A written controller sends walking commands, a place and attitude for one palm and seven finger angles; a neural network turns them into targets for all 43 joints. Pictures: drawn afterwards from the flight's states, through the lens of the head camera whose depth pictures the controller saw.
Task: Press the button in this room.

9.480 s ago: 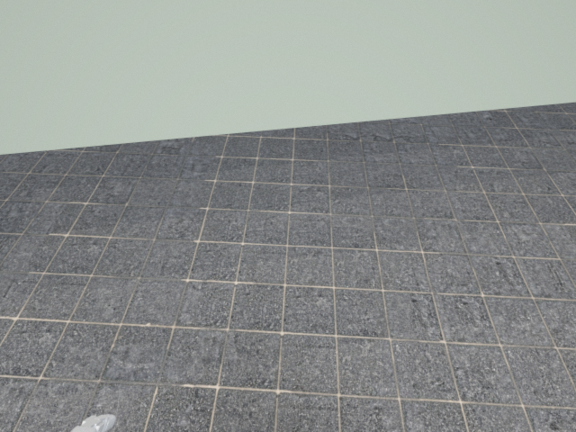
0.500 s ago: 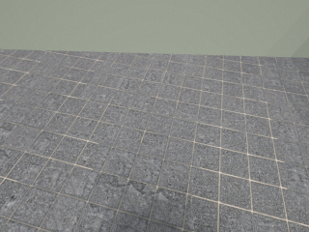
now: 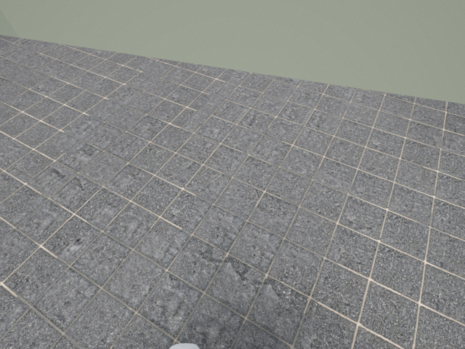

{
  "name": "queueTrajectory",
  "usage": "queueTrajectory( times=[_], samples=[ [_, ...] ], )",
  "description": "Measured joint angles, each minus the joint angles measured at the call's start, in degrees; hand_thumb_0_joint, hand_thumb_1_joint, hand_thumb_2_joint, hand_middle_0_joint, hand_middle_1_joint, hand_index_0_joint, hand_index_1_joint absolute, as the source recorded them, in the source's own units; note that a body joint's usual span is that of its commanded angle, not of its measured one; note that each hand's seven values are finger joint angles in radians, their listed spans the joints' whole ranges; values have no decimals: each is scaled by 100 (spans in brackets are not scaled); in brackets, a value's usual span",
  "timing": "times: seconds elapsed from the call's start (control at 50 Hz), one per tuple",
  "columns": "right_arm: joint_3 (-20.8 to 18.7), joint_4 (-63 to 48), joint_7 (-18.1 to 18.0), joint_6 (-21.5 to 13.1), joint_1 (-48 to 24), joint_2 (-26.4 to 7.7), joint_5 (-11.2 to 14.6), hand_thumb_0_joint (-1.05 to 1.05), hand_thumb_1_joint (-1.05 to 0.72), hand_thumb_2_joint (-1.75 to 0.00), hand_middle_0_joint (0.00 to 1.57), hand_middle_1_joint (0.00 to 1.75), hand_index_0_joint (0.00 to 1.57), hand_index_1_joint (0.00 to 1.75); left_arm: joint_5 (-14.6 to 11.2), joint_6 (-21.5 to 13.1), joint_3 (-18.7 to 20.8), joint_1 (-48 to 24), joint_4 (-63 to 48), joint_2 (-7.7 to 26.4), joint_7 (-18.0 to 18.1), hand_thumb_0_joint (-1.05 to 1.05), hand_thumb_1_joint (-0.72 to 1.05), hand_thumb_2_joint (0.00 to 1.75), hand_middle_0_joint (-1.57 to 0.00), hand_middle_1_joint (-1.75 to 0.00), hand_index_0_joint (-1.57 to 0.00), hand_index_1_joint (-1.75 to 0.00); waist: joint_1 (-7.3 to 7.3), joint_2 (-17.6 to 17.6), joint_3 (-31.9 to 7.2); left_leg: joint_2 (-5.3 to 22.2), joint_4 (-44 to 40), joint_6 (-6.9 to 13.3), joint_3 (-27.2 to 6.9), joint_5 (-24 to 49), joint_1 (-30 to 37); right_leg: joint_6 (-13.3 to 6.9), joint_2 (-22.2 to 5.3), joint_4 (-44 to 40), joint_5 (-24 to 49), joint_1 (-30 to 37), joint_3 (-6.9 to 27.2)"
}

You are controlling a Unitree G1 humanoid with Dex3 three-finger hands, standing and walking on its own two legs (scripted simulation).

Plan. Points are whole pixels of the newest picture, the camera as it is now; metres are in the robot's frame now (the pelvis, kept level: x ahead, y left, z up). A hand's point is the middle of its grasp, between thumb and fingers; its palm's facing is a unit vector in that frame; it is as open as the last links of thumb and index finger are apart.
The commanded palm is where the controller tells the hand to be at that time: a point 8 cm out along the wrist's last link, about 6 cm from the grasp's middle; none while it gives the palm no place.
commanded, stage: turn or walk to find it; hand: left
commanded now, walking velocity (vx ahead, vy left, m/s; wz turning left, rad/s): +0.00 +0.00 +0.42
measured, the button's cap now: out of the picture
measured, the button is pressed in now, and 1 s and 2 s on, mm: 0 0 0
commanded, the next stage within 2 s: none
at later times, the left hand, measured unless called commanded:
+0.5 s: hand out of the picture +0.03 +0.23 -0.15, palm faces +0.22 -0.94 -0.28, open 7.4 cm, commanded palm none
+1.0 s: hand out of the picture -0.13 +0.23 -0.19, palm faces +0.46 -0.85 -0.24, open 7.4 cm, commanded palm none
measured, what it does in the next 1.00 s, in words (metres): steps on the spot, turning left: left foot, then right foot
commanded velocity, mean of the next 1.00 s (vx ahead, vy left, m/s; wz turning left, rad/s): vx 0.00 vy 0.00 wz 0.42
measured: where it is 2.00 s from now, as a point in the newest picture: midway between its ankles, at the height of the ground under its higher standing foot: outside the picture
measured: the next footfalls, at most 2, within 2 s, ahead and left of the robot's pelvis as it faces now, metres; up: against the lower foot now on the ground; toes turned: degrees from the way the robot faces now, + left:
left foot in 0.08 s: +0.02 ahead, +0.14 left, +0.00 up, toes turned +7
right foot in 0.50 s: +0.03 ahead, -0.10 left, +0.00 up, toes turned +8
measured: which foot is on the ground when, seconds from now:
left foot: up 0.00-0.06, down 0.08-0.50, up 0.52-0.92, down 0.94-1.00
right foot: down 0.00-0.08, up 0.10-0.48, down 0.50-0.94, up 0.96-1.00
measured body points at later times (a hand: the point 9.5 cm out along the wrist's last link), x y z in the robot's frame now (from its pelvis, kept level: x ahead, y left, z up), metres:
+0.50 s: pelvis -0.03 +0.01 -0.01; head +0.00 -0.01 +0.44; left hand +0.02 +0.28 -0.13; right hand +0.09 -0.22 -0.16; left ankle -0.02 +0.14 -0.74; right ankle -0.01 -0.10 -0.74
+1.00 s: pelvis -0.06 +0.03 -0.01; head -0.03 +0.06 +0.44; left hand -0.15 +0.27 -0.17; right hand +0.14 -0.16 -0.14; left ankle -0.11 +0.12 -0.74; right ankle -0.02 -0.10 -0.71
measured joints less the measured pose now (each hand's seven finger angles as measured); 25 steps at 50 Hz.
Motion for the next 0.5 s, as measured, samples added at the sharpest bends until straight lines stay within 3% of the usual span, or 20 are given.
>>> queueTrajectory(
  times=[0.04,0.08,0.12,0.16,0.24,0.38,0.44,0.5],
  samples=[
    [36,-62,-8,-59,-100,32,18,1,-91,-90,20,30,19,29,0,30,40,40,67,97,-2,1,91,90,-20,-30,-20,-30,41,-78,19,-25,-619,44,137,132,253,69,-89,169,-60,-86,-85],
    [70,-176,3,-160,-150,23,19,1,-91,-90,20,30,20,29,-36,85,82,123,108,186,-8,1,91,90,-20,-30,-20,-30,48,-84,-26,-16,-1545,140,229,773,613,170,-156,497,-201,-244,-184],
    [81,-234,-2,-254,-262,110,-8,1,-91,-90,20,30,20,29,-65,199,135,122,164,333,-6,1,91,90,-20,-30,-20,-30,78,-263,14,-136,-1451,336,254,869,529,319,-203,1231,-852,-575,129],
    [122,-292,-28,-309,-298,173,-27,1,-91,-89,20,30,20,29,-63,332,161,96,240,406,17,1,91,90,-20,-30,-20,-30,97,-293,1,-167,-1414,463,231,793,522,395,-34,2115,-1311,-919,528],
    [195,-323,-92,-328,-281,229,-35,1,-91,-89,20,30,20,29,-73,353,175,-29,261,436,-35,1,91,90,-20,-30,-20,-30,71,-203,-68,-240,-1875,517,60,1078,667,488,154,2989,-933,-1285,900],
    [183,-340,-68,-292,-196,249,-45,1,-91,-89,20,30,20,29,-92,283,123,-263,18,319,-40,1,91,90,-20,-30,-20,-30,-29,-33,-150,-376,-2241,517,-223,1411,644,549,288,2278,-863,-1075,1111],
    [141,-345,-57,-254,-131,221,-62,1,-91,-89,20,30,20,29,-113,237,84,-376,-83,230,-30,1,91,90,-20,-30,-20,-30,-125,68,-156,-418,-2151,456,-378,1436,504,509,396,1517,-858,-755,1114],
    [84,-336,-45,-208,-21,175,-40,1,-91,-89,20,30,20,29,-119,112,40,-410,-208,158,-29,1,91,90,-20,-30,-20,-30,-155,126,-197,-496,-1855,346,-518,1361,254,400,477,278,-233,-236,1047]
  ],
)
